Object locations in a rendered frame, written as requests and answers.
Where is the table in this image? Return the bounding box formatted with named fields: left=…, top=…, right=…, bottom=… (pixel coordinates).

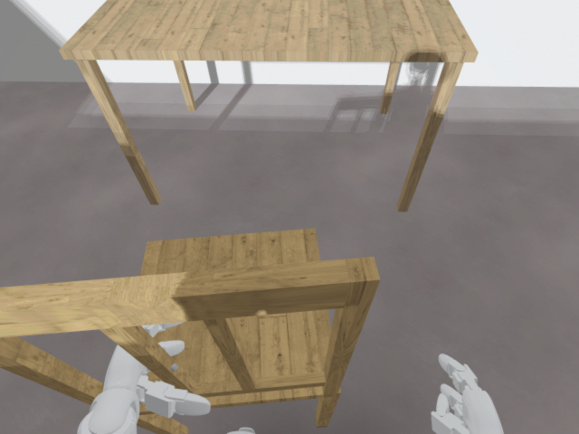
left=59, top=0, right=479, bottom=212

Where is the robot right hand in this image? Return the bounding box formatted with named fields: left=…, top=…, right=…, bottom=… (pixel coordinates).
left=432, top=354, right=504, bottom=434

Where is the robot left forearm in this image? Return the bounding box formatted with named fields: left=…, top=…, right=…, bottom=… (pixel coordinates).
left=77, top=388, right=139, bottom=434

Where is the chair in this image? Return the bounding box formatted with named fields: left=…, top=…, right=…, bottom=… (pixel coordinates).
left=0, top=228, right=380, bottom=434

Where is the robot left hand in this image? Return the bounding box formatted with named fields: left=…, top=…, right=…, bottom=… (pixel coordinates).
left=103, top=322, right=211, bottom=418

